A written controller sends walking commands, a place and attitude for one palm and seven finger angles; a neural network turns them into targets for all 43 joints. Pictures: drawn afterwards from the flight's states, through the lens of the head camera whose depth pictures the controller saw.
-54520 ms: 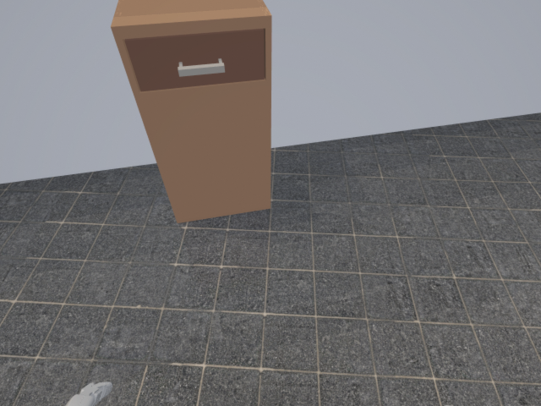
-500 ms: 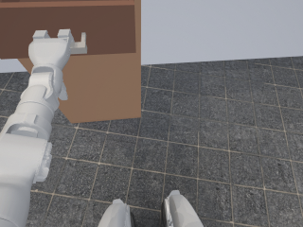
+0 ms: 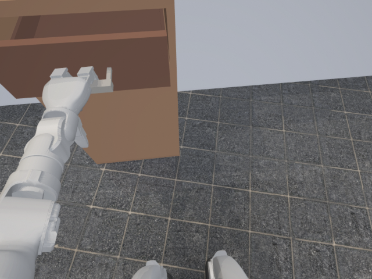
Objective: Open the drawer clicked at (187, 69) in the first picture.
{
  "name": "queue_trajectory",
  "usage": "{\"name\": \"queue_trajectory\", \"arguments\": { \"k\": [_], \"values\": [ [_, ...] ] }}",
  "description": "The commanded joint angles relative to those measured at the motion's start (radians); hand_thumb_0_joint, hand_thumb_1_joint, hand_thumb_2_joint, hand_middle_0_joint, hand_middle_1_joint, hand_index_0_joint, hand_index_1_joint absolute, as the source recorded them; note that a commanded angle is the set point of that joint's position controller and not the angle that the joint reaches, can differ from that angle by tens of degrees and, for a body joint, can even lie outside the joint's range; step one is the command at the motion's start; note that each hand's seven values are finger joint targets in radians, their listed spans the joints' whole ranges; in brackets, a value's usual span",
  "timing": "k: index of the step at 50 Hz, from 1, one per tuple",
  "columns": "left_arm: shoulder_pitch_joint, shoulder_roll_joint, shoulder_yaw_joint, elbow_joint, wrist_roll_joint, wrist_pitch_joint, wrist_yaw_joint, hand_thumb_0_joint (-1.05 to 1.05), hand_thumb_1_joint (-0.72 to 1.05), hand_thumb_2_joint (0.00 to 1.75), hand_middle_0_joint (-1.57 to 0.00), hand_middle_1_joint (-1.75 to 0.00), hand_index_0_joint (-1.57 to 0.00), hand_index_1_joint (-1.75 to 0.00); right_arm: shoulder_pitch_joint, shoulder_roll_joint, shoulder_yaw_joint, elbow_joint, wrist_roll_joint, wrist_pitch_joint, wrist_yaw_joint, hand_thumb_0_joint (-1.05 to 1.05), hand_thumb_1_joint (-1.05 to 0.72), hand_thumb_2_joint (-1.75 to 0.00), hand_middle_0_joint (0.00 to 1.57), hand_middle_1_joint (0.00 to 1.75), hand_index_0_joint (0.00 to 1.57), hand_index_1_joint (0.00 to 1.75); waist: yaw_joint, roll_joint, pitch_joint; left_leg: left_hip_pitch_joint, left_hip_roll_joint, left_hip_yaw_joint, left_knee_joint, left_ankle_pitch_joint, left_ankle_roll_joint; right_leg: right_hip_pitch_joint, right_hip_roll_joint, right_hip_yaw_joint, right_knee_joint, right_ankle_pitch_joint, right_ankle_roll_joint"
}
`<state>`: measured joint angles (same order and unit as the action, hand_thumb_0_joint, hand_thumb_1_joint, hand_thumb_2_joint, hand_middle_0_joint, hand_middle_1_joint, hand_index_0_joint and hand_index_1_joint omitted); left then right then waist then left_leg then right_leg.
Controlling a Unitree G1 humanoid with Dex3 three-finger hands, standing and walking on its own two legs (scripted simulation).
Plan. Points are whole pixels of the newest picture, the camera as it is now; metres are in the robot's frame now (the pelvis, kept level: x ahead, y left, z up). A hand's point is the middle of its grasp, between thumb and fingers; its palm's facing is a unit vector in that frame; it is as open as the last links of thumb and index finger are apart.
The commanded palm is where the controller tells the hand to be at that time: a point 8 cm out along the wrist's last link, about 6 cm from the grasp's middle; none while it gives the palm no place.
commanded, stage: lift the fingers back up to retry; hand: left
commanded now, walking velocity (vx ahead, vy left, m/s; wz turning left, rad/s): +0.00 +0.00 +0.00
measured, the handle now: (82, 80) +0.55 +0.22 +0.05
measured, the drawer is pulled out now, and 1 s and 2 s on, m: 0.09 0.09 0.10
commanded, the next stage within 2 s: re-aim the fingers above the handle in 0.34 s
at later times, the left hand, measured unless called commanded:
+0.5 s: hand (78, 107) +0.48 +0.23 +0.03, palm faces -0.07 -0.07 -1.00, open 13.9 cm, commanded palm +0.46 +0.22 +0.09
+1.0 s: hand (78, 109) +0.48 +0.23 +0.03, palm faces -0.08 -0.04 -1.00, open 13.9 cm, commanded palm +0.47 +0.22 +0.09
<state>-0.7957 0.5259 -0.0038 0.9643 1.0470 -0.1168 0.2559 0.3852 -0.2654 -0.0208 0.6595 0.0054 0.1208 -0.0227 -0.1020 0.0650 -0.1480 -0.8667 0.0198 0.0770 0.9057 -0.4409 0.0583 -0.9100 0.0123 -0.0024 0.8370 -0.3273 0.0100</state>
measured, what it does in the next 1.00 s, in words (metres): stands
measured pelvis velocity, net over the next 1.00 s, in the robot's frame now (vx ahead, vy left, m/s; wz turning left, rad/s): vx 0.03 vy -0.01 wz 0.02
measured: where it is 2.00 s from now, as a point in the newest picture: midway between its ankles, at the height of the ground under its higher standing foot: outside the picture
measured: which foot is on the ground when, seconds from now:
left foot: down 0.00-1.00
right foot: down 0.00-1.00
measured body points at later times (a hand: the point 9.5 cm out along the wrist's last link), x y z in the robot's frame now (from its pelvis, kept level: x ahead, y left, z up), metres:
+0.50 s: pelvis +0.04 +0.00 +0.02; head +0.14 -0.01 +0.46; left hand +0.48 +0.23 +0.09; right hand +0.11 -0.27 -0.11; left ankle -0.02 +0.08 -0.69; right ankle +0.03 -0.13 -0.69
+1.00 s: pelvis +0.03 -0.01 +0.02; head +0.14 -0.01 +0.46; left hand +0.48 +0.23 +0.08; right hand +0.05 -0.28 -0.11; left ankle -0.02 +0.08 -0.69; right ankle +0.03 -0.13 -0.69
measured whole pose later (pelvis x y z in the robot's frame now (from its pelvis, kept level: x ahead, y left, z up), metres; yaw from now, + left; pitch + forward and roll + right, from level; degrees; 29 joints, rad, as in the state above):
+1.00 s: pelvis +0.03 -0.01 +0.02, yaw +1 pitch +20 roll -1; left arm -0.72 0.47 -0.02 0.97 1.08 -0.10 0.31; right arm 0.34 -0.27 -0.06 0.70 -0.01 0.15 0.01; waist -0.08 0.05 -0.12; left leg -0.69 0.01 0.05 0.76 -0.42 0.04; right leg -0.73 0.01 -0.02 0.71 -0.32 0.00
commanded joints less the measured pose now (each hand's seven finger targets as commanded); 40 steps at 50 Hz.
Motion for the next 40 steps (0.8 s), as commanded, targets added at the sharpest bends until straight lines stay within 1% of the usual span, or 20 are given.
{"name": "queue_trajectory", "arguments": {
  "k": [1, 2, 3, 5, 9, 10, 12, 14, 16, 18, 20, 21, 23, 26, 27, 29, 31, 35, 37, 40],
  "values": [
    [-0.292, 0.219, 0.066, -0.181, 0.008, -0.012, 0.066, 0.0, -0.5, 0.3, -0.3, -1.2, -0.3, -1.2, 0.131, -0.156, -0.078, -0.045, -0.01, -0.011, 0.002, 0.0, -0.9, -0.9, 0.2, 0.3, 0.2, 0.3, 0.016, -0.006, -0.426, 0.337, -0.013, -0.065, -0.136, 0.477, -0.014, 0.32, 0.036, -0.027, -0.106, 0.303, -0.052],
    [-0.287, 0.204, 0.059, -0.198, 0.008, -0.011, 0.076, 0.0, -0.5, 0.3, -0.3, -1.2, -0.3, -1.2, 0.126, -0.154, -0.081, -0.044, -0.011, -0.01, 0.007, 0.0, -0.9, -0.9, 0.2, 0.3, 0.2, 0.3, 0.02, 0.021, -0.429, 0.361, -0.014, -0.063, -0.141, 0.505, -0.016, 0.328, 0.037, -0.027, -0.111, 0.317, -0.053],
    [-0.287, 0.224, 0.079, -0.207, 0.009, -0.009, 0.087, 0.0, -0.5, 0.3, -0.3, -1.2, -0.3, -1.2, 0.123, -0.156, -0.083, -0.038, -0.012, -0.006, 0.009, 0.0, -0.9, -0.9, 0.2, 0.3, 0.2, 0.3, 0.023, 0.007, -0.434, 0.376, -0.012, -0.065, -0.143, 0.537, -0.017, 0.344, 0.037, -0.027, -0.113, 0.343, -0.054],
    [-0.295, 0.233, 0.092, -0.246, 0.01, -0.005, 0.102, 0.0, -0.5, 0.3, -0.3, -1.2, -0.3, -1.2, 0.117, -0.155, -0.088, -0.033, -0.017, -0.004, 0.013, 0.0, -0.9, -0.9, 0.2, 0.3, 0.2, 0.3, 0.027, 0.029, -0.454, 0.418, -0.01, -0.067, -0.149, 0.619, -0.02, 0.378, 0.036, -0.027, -0.118, 0.405, -0.054],
    [-0.3, 0.198, 0.073, -0.33, 0.004, 0.007, 0.114, 0.0, -0.5, 0.3, -0.3, -1.2, -0.3, -1.2, 0.096, -0.148, -0.096, -0.034, -0.017, -0.004, 0.021, 0.0, -0.9, -0.9, 0.2, 0.3, 0.2, 0.3, 0.03, 0.056, -0.487, 0.517, -0.001, -0.083, -0.157, 0.79, -0.033, 0.408, 0.034, -0.032, -0.13, 0.476, -0.053],
    [-0.265, 0.147, 0.041, -0.287, 0.004, 0.019, 0.112, 0.0, -0.5, 0.3, -0.3, -1.2, -0.3, -1.2, 0.099, -0.145, -0.099, -0.027, -0.017, -0.003, 0.025, 0.0, -0.9, -0.9, 0.2, 0.3, 0.2, 0.3, 0.02, 0.04, -0.446, 0.519, 0.001, -0.085, -0.16, 0.798, -0.034, 0.393, 0.036, -0.038, -0.137, 0.476, -0.051],
    [-0.234, 0.125, 0.028, -0.251, 0.004, 0.041, 0.11, 0.0, -0.5, 0.3, -0.3, -1.2, -0.3, -1.2, 0.092, -0.15, -0.098, -0.019, -0.015, 0.001, 0.031, 0.0, -0.9, -0.9, 0.2, 0.3, 0.2, 0.3, 0.02, -0.001, -0.4, 0.495, 0.002, -0.081, -0.174, 0.768, -0.032, 0.396, 0.034, -0.041, -0.148, 0.472, -0.05],
    [-0.263, 0.134, 0.031, -0.255, 0.008, 0.049, 0.104, 0.0, -0.5, 0.3, -0.3, -1.2, -0.3, -1.2, 0.083, -0.152, -0.099, -0.015, -0.016, 0.006, 0.033, 0.0, -0.9, -0.9, 0.2, 0.3, 0.2, 0.3, 0.017, -0.026, -0.406, 0.491, -0.002, -0.069, -0.182, 0.757, -0.024, 0.431, 0.029, -0.033, -0.159, 0.511, -0.05],
    [-0.245, 0.147, 0.038, -0.249, 0.018, 0.054, 0.098, 0.0, -0.5, 0.3, -0.3, -1.2, -0.3, -1.2, 0.079, -0.15, -0.097, -0.022, -0.015, 0.011, 0.033, 0.0, -0.9, -0.9, 0.2, 0.3, 0.2, 0.3, 0.027, -0.017, -0.42, 0.493, -0.008, -0.065, -0.186, 0.758, -0.025, 0.453, 0.028, -0.029, -0.157, 0.525, -0.051],
    [-0.26, 0.116, 0.01, -0.259, 0.023, 0.052, 0.088, 0.0, -0.5, 0.3, -0.3, -1.2, -0.3, -1.2, 0.07, -0.146, -0.097, -0.021, -0.016, 0.013, 0.034, 0.0, -0.9, -0.9, 0.2, 0.3, 0.2, 0.3, 0.021, -0.008, -0.412, 0.503, -0.009, -0.065, -0.188, 0.759, -0.025, 0.445, 0.027, -0.029, -0.159, 0.524, -0.051],
    [-0.239, 0.131, 0.026, -0.262, 0.019, 0.045, 0.083, 0.0, -0.5, 0.3, -0.3, -1.2, -0.3, -1.2, 0.068, -0.146, -0.098, -0.022, -0.019, 0.015, 0.033, 0.0, -0.9, -0.9, 0.2, 0.3, 0.2, 0.3, 0.03, 0.009, -0.423, 0.516, -0.009, -0.064, -0.185, 0.788, -0.026, 0.46, 0.026, -0.025, -0.158, 0.542, -0.053],
    [-0.215, 0.144, 0.04, -0.254, 0.022, 0.045, 0.08, 0.0, -0.5, 0.3, -0.3, -1.2, -0.3, -1.2, 0.067, -0.144, -0.097, -0.028, -0.019, 0.017, 0.033, 0.0, -0.9, -0.9, 0.2, 0.3, 0.2, 0.3, 0.038, -0.006, -0.437, 0.511, -0.01, -0.066, -0.185, 0.792, -0.026, 0.47, 0.026, -0.025, -0.155, 0.544, -0.051],
    [-0.23, 0.11, 0.009, -0.25, 0.018, 0.038, 0.075, 0.0, -0.5, 0.3, -0.3, -1.2, -0.3, -1.2, 0.056, -0.142, -0.096, -0.029, -0.018, 0.017, 0.031, 0.0, -0.9, -0.9, 0.2, 0.3, 0.2, 0.3, 0.021, -0.03, -0.408, 0.502, -0.012, -0.064, -0.192, 0.746, -0.022, 0.46, 0.026, -0.026, -0.166, 0.528, -0.049],
    [-0.212, 0.098, 0.009, -0.262, 0.016, 0.023, 0.074, 0.0, -0.5, 0.3, -0.3, -1.2, -0.3, -1.2, 0.055, -0.139, -0.098, -0.037, -0.02, 0.017, 0.032, 0.0, -0.9, -0.9, 0.2, 0.3, 0.2, 0.3, 0.029, -0.013, -0.416, 0.514, -0.013, -0.064, -0.19, 0.757, -0.022, 0.456, 0.028, -0.026, -0.163, 0.52, -0.05],
    [-0.206, 0.114, 0.022, -0.246, 0.016, 0.023, 0.075, 0.0, -0.5, 0.3, -0.3, -1.2, -0.3, -1.2, 0.052, -0.143, -0.098, -0.034, -0.02, 0.018, 0.03, 0.0, -0.9, -0.9, 0.2, 0.3, 0.2, 0.3, 0.029, -0.026, -0.394, 0.497, -0.014, -0.06, -0.19, 0.727, -0.021, 0.456, 0.028, -0.025, -0.165, 0.511, -0.052],
    [-0.258, 0.11, 0.01, -0.254, 0.023, 0.016, 0.077, 0.0, -0.5, 0.3, -0.3, -1.2, -0.3, -1.2, 0.054, -0.142, -0.098, -0.032, -0.023, 0.017, 0.03, 0.0, -0.9, -0.9, 0.2, 0.3, 0.2, 0.3, 0.019, -0.025, -0.402, 0.488, -0.017, -0.06, -0.189, 0.704, -0.019, 0.452, 0.028, -0.022, -0.165, 0.504, -0.052],
    [-0.232, 0.133, 0.032, -0.25, 0.027, 0.012, 0.082, 0.0, -0.5, 0.3, -0.3, -1.2, -0.3, -1.2, 0.059, -0.142, -0.099, -0.035, -0.023, 0.017, 0.029, 0.0, -0.9, -0.9, 0.2, 0.3, 0.2, 0.3, 0.029, -0.019, -0.427, 0.489, -0.02, -0.058, -0.187, 0.707, -0.019, 0.467, 0.028, -0.018, -0.161, 0.513, -0.051],
    [-0.233, 0.146, 0.043, -0.234, 0.021, 0.009, 0.088, 0.0, -0.5, 0.3, -0.3, -1.2, -0.3, -1.2, 0.067, -0.145, -0.098, -0.028, -0.024, 0.017, 0.027, 0.0, -0.9, -0.9, 0.2, 0.3, 0.2, 0.3, 0.026, -0.026, -0.428, 0.453, -0.026, -0.052, -0.187, 0.674, -0.017, 0.493, 0.027, -0.015, -0.154, 0.531, -0.051],
    [-0.244, 0.158, 0.045, -0.212, 0.022, 0.01, 0.089, 0.0, -0.5, 0.3, -0.3, -1.2, -0.3, -1.2, 0.063, -0.149, -0.095, -0.025, -0.021, 0.017, 0.026, 0.0, -0.9, -0.9, 0.2, 0.3, 0.2, 0.3, 0.02, -0.04, -0.391, 0.422, -0.029, -0.049, -0.193, 0.616, -0.016, 0.481, 0.029, -0.016, -0.159, 0.503, -0.052],
    [-0.257, 0.167, 0.046, -0.18, 0.023, 0.014, 0.094, 0.0, -0.5, 0.3, -0.3, -1.2, -0.3, -1.2, 0.071, -0.152, -0.095, -0.02, -0.02, 0.017, 0.025, 0.0, -0.9, -0.9, 0.2, 0.3, 0.2, 0.3, 0.015, -0.037, -0.382, 0.4, -0.032, -0.045, -0.197, 0.565, -0.015, 0.475, 0.03, -0.015, -0.162, 0.466, -0.052]
  ]
}}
